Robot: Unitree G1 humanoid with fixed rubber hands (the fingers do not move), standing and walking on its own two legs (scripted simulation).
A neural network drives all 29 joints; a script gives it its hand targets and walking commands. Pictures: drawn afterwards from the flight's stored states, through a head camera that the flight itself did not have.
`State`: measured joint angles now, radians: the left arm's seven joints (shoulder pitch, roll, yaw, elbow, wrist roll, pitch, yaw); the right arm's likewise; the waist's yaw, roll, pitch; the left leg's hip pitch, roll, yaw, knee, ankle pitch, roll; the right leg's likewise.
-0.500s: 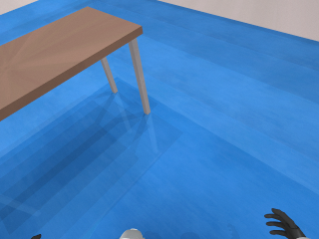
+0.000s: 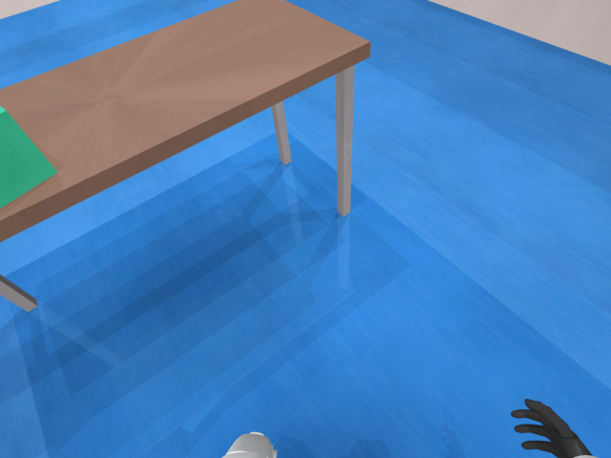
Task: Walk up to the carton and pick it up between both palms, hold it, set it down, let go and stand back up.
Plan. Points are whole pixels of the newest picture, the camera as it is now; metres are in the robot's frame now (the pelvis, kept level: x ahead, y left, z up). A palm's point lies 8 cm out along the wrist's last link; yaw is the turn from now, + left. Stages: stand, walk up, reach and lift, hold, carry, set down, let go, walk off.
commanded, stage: walk up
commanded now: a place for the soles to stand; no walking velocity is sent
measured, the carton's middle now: out of the picture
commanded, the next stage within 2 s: none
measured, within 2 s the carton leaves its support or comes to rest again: neither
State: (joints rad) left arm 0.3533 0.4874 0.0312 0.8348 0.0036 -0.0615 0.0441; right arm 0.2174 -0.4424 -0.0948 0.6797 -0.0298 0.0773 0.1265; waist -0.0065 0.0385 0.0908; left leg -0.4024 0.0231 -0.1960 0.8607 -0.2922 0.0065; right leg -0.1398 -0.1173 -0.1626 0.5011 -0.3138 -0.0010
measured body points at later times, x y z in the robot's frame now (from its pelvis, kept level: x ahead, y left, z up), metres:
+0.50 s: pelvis +0.06 +0.08 -0.01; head +0.10 +0.06 +0.44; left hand +0.06 +0.44 -0.08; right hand +0.23 -0.21 -0.12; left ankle +0.06 +0.25 -0.70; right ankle +0.08 -0.01 -0.74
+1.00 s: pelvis +0.14 +0.18 -0.03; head +0.18 +0.18 +0.42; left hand +0.13 +0.54 -0.11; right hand +0.33 -0.10 -0.12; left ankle +0.12 +0.35 -0.74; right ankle +0.21 +0.10 -0.74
